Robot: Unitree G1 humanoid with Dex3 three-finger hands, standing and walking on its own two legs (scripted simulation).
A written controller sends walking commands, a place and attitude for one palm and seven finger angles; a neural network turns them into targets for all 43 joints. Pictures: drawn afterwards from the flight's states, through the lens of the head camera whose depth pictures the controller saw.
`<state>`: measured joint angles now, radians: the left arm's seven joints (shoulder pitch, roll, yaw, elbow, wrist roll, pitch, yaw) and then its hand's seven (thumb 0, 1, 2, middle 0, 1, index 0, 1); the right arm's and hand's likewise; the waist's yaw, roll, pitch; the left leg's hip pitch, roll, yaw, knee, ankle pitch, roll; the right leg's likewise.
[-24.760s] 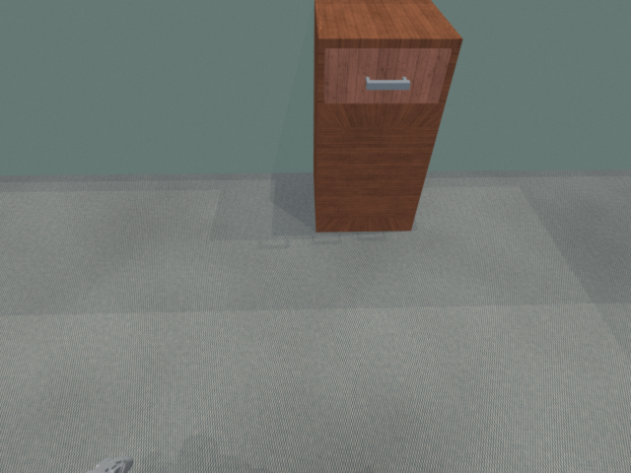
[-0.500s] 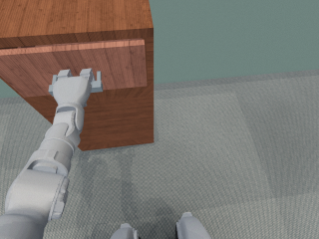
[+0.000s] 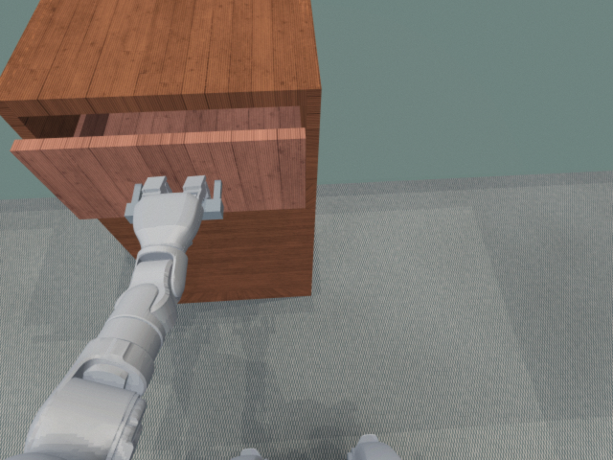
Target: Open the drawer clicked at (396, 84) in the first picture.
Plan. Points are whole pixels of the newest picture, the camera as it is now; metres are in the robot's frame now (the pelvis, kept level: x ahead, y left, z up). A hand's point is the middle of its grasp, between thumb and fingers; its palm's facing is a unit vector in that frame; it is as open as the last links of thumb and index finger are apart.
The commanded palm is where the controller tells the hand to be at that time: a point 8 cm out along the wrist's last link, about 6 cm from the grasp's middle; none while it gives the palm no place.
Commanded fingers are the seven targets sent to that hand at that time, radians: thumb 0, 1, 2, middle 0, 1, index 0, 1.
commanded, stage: pull the drawer open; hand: left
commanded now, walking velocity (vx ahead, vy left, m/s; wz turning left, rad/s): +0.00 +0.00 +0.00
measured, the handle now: (177, 199) +0.48 +0.19 -0.01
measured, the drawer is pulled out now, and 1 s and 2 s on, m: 0.06 0.17 0.27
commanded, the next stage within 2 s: none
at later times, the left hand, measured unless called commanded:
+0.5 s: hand (179, 266) +0.38 +0.18 -0.03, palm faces -0.05 -0.05 -1.00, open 5.5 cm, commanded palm +0.34 +0.17 +0.01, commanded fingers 0.00 0.90 0.90 -0.40 -1.35 -0.40 -1.35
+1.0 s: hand (175, 308) +0.32 +0.17 -0.03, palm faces -0.03 -0.05 -1.00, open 5.5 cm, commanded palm +0.28 +0.18 +0.01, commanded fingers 0.00 0.90 0.90 -0.40 -1.35 -0.40 -1.35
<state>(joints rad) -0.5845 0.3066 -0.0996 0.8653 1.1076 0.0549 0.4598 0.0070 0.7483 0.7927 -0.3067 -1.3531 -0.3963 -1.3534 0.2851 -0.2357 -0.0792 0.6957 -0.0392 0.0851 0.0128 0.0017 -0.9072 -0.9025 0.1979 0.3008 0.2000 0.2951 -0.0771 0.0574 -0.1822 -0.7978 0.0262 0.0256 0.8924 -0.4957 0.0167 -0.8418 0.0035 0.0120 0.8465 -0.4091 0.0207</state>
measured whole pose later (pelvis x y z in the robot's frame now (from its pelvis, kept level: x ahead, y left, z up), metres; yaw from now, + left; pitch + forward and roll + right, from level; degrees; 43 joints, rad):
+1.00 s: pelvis -0.02 -0.01 +0.01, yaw +0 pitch +17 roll +0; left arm -0.22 0.24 -0.16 0.59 1.12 0.10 0.49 0.02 0.74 0.80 -0.30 -1.35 -0.41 -1.35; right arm 0.22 -0.22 -0.06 0.67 -0.03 0.07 -0.01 0.01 -0.91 -0.90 0.20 0.30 0.20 0.30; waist -0.02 0.05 -0.17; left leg -0.68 0.02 0.02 0.86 -0.47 0.00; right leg -0.74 0.00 0.02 0.85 -0.40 0.01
